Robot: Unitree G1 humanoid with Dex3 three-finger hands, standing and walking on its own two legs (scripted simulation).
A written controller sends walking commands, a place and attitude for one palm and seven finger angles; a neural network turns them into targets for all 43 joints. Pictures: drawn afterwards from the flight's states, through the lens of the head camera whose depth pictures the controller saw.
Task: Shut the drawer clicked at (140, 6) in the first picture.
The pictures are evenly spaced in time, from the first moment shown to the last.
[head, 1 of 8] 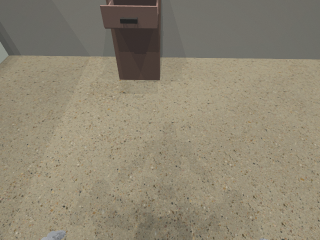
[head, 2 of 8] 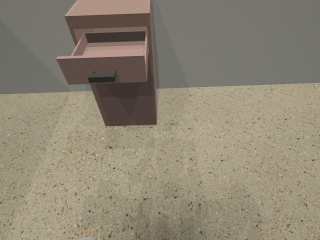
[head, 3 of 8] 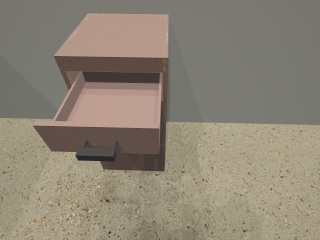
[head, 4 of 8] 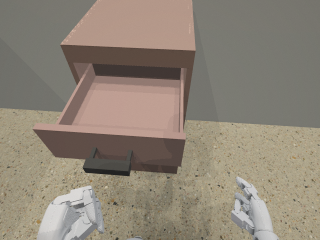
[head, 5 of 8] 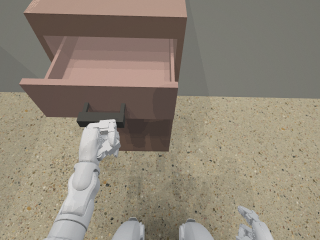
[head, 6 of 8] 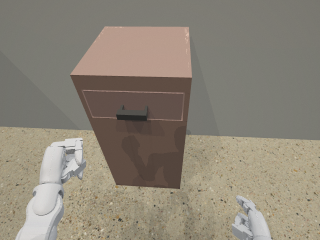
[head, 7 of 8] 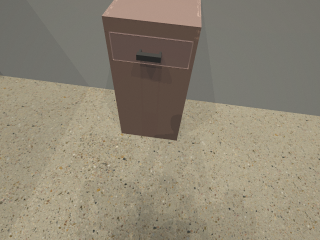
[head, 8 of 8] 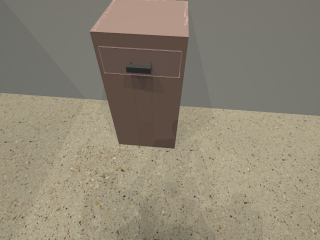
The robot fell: no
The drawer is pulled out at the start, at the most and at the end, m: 0.29 0.29 0.00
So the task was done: yes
